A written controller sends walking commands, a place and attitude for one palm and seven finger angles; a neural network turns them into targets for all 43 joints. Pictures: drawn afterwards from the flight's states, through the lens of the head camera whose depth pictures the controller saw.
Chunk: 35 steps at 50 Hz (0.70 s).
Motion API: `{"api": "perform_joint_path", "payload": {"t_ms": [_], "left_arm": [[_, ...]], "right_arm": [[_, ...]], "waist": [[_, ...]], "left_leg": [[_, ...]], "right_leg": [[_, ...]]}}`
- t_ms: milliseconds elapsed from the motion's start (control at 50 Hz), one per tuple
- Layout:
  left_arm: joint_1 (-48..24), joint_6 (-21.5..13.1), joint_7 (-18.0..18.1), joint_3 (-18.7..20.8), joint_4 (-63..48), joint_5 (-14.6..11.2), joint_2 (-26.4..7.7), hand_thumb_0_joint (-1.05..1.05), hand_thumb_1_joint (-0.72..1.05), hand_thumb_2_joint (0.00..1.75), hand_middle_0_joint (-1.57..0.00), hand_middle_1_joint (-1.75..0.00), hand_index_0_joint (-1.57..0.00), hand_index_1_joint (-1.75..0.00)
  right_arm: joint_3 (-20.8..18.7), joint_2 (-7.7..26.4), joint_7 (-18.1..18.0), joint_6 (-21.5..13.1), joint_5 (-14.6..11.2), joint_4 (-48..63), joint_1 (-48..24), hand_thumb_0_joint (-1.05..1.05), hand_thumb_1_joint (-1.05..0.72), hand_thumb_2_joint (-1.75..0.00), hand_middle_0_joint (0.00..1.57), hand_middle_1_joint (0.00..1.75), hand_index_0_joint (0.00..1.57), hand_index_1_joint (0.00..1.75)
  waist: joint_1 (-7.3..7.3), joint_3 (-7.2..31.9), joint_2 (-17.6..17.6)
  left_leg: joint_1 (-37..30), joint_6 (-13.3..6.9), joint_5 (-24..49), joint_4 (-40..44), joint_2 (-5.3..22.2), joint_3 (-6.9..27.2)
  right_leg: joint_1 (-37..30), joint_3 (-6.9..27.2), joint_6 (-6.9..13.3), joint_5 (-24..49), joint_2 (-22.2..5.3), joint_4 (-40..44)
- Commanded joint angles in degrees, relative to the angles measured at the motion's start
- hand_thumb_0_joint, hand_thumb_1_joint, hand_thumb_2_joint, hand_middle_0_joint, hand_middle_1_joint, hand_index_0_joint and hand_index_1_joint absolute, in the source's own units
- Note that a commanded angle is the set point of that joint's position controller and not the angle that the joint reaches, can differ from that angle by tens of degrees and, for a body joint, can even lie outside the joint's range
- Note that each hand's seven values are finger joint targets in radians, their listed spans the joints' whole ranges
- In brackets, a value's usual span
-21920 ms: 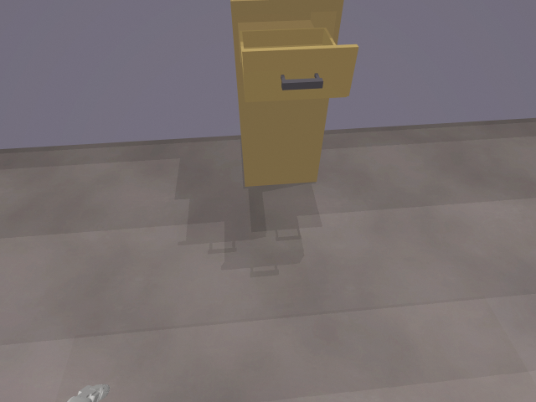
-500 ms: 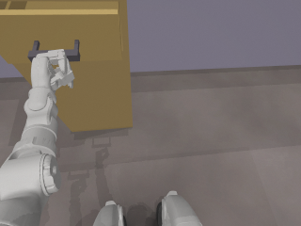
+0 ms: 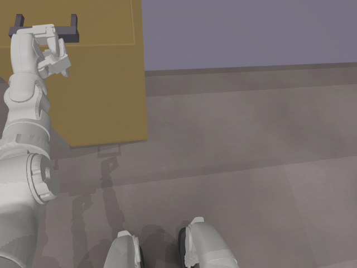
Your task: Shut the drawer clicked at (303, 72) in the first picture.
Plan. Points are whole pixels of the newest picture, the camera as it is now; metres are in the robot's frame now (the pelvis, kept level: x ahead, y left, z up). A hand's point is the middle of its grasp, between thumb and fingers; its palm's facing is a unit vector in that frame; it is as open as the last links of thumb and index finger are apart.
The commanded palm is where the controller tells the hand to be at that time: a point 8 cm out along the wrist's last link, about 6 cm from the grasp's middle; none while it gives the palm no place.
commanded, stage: push the drawer shut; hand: left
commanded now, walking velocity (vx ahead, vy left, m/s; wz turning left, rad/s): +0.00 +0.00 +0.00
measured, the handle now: (46, 27) +0.62 +0.21 +0.08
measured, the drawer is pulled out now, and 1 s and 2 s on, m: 0.00 0.00 0.00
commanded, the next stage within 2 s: pull the fist back off the drawer in 0.22 s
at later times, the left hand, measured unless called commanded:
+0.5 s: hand (59, 53) +0.55 +0.18 +0.07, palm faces +0.03 -1.00 -0.06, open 3.3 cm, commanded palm +0.56 +0.20 +0.08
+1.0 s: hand (64, 57) +0.55 +0.17 +0.07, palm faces +0.04 -1.00 -0.02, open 3.0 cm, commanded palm +0.52 +0.21 +0.08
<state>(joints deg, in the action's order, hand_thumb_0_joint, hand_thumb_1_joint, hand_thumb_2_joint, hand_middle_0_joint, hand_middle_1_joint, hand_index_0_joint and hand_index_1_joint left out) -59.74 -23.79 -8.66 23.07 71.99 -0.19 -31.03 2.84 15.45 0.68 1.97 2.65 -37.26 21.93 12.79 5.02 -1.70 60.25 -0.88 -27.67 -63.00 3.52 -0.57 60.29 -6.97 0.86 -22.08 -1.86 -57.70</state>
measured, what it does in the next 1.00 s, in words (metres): stands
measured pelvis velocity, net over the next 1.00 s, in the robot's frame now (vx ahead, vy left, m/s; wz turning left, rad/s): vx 0.00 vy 0.01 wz -0.02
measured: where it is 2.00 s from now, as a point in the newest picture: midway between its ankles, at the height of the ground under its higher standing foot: outside the picture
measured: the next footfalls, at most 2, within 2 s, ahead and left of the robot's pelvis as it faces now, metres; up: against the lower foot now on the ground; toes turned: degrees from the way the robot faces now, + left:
none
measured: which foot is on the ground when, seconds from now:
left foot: down 0.00-1.00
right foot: down 0.00-1.00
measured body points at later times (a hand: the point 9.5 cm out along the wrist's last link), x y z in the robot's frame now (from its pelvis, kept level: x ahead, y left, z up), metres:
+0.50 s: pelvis -0.02 +0.01 -0.01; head +0.15 +0.04 +0.41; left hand +0.54 +0.23 +0.08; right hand -0.06 -0.25 -0.10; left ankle +0.01 +0.11 -0.66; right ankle +0.04 -0.12 -0.66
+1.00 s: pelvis +0.00 +0.01 +0.00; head +0.15 +0.03 +0.42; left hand +0.54 +0.23 +0.07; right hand -0.02 -0.25 -0.10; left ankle +0.01 +0.11 -0.66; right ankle +0.04 -0.12 -0.66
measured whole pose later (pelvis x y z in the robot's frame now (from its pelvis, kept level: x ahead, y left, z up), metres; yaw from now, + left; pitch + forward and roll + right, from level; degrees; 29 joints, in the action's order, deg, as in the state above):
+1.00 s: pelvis +0.00 +0.01 +0.00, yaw -1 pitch +25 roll -3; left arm -57.1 -21.3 -7.6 23.5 67.5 -1.4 -29.3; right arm 3.4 15.4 1.9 2.0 2.5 -34.9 23.4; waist 13.0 5.3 -1.8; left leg 59.8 -1.9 -27.7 -62.7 3.6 -1.7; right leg 60.1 -5.3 -0.1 -21.1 -1.2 -56.7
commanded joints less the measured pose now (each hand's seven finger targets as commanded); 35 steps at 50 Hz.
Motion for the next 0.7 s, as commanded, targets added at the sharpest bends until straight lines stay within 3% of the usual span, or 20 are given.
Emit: {"api": "perform_joint_path", "payload": {"t_ms": [0,40,160,240,300,340,380,460,500,560,580,640,680], "left_arm": [[-38.5,-3.2,1.8,-0.1,-13.6,-1.4,-14.4,0.0,0.9,0.9,-1.4,-1.6,-1.4,-1.6],[-40.4,-3.0,2.0,-1.0,-12.9,-1.2,-14.3,0.0,0.9,0.9,-1.4,-1.6,-1.4,-1.6],[-45.2,-3.1,2.3,-3.0,-13.8,-1.2,-13.9,0.0,0.9,0.9,-1.4,-1.6,-1.4,-1.6],[-46.8,-2.3,2.5,-3.3,-13.3,-1.2,-14.6,0.0,0.9,0.9,-1.4,-1.6,-1.4,-1.6],[-46.7,-1.2,2.7,-3.8,-11.1,-1.5,-14.2,0.0,0.9,0.9,-1.4,-1.6,-1.4,-1.6],[-46.9,-0.9,2.8,-3.7,-11.1,-1.3,-14.6,0.0,0.9,0.9,-1.4,-1.6,-1.4,-1.6],[-47.7,-1.2,2.9,-3.1,-12.1,-1.0,-14.9,0.0,0.9,0.9,-1.4,-1.6,-1.4,-1.6],[-45.8,-1.0,2.9,-0.6,-10.1,-0.9,-17.2,0.0,0.9,0.9,-1.4,-1.6,-1.4,-1.6],[-45.2,-0.8,2.6,-1.0,-9.4,-0.7,-17.1,0.0,0.9,0.9,-1.4,-1.6,-1.4,-1.6],[-44.5,-1.1,2.3,-1.4,-10.3,-0.5,-15.8,0.0,0.9,0.9,-1.4,-1.6,-1.4,-1.6],[-43.9,-1.2,2.3,-0.7,-10.7,-0.5,-16.3,0.0,0.9,0.9,-1.4,-1.6,-1.4,-1.6],[-41.2,-0.6,2.3,-0.4,-10.4,-0.8,-15.4,0.0,0.9,0.9,-1.4,-1.6,-1.4,-1.6],[-39.5,-0.7,2.1,0.0,-11.3,-0.8,-15.2,0.0,0.9,0.9,-1.4,-1.6,-1.4,-1.6]], "right_arm": [[-3.7,10.7,-1.0,-0.5,-0.1,1.1,12.7,0.0,-0.9,-0.9,0.2,0.3,0.2,0.3],[-3.4,10.8,-1.1,-0.9,0.0,0.8,12.8,0.0,-0.9,-0.9,0.2,0.3,0.2,0.3],[-3.0,11.3,-1.5,-2.1,0.2,0.3,13.6,0.0,-0.9,-0.9,0.2,0.3,0.2,0.3],[-2.7,11.7,-1.7,-3.1,0.2,0.0,13.9,0.0,-0.9,-0.9,0.2,0.3,0.2,0.3],[-2.4,12.0,-2.0,-4.0,-0.1,-0.3,13.7,0.0,-0.9,-0.9,0.2,0.3,0.2,0.3],[-2.3,12.1,-2.0,-4.3,0.0,-0.2,14.1,0.0,-0.9,-0.9,0.2,0.3,0.2,0.3],[-2.4,12.1,-1.8,-4.6,0.3,0.1,14.3,0.0,-0.9,-0.9,0.2,0.3,0.2,0.3],[-2.2,12.3,-1.4,-4.5,0.5,0.4,14.8,0.0,-0.9,-0.9,0.2,0.3,0.2,0.3],[-2.2,12.2,-1.3,-4.2,0.4,0.7,14.5,0.0,-0.9,-0.9,0.2,0.3,0.2,0.3],[-2.5,12.3,-0.9,-4.1,0.6,1.3,14.4,0.0,-0.9,-0.9,0.2,0.3,0.2,0.3],[-2.4,12.4,-0.8,-3.9,0.6,1.3,14.3,0.0,-0.9,-0.9,0.2,0.3,0.2,0.3],[-2.7,12.2,-0.5,-3.5,0.6,1.8,14.2,0.0,-0.9,-0.9,0.2,0.3,0.2,0.3],[-2.8,12.3,-0.3,-3.1,0.5,2.1,14.2,0.0,-0.9,-0.9,0.2,0.3,0.2,0.3]], "waist": [[5.49,29.2,-8.9],[6.29,27.6,-10.0],[7.53,28.7,-14.2],[7.96,30.2,-14.4],[8.67,28.1,-13.3],[8.29,27.8,-13.0],[7.85,30.1,-15.3],[7.32,29.3,-12.6],[7.18,27.9,-11.2],[6.71,28.2,-13.9],[5.89,28.4,-14.3],[5.47,27.8,-11.5],[4.82,29.6,-12.5]], "left_leg": [[-19.4,-1.2,16.2,6.4,-1.7,4.7],[-18.7,-1.1,13.7,6.7,-1.7,5.1],[-21.1,-0.9,11.7,7.0,-1.5,6.3],[-20.9,-0.8,9.3,7.2,-1.3,6.8],[-18.9,-1.0,5.7,7.8,-1.1,6.8],[-18.1,-0.9,4.7,8.1,-1.3,7.0],[-20.3,-0.7,5.8,8.0,-1.4,7.3],[-17.2,-1.0,5.7,7.2,-1.6,6.9],[-15.3,-1.0,4.6,7.2,-1.6,6.7],[-17.9,-0.8,4.0,7.9,-1.5,7.6],[-18.7,-0.6,4.6,8.0,-1.4,7.9],[-17.6,-0.8,5.1,7.9,-1.4,7.4],[-19.4,-0.6,6.5,8.0,-1.3,7.5]], "right_leg": [[-12.2,5.4,-0.5,8.5,3.5,7.3],[-10.5,5.2,-0.4,6.1,3.5,7.5],[-6.0,4.5,-0.1,3.9,3.4,6.8],[-5.3,4.4,-0.2,2.2,3.4,6.8],[-4.3,4.5,-0.4,0.1,3.5,7.3],[-4.9,4.3,-0.2,-0.4,3.4,7.2],[-4.2,4.1,0.0,0.2,3.4,6.7],[-5.9,4.4,0.1,0.0,3.5,6.7],[-6.4,4.6,0.1,-0.7,3.5,6.8],[-4.0,4.0,0.4,-0.9,3.3,6.1],[-3.8,3.8,0.5,-0.4,3.3,5.8],[-5.3,3.9,0.2,-0.1,3.2,6.2],[-5.2,3.7,0.3,0.7,3.3,5.9]]}}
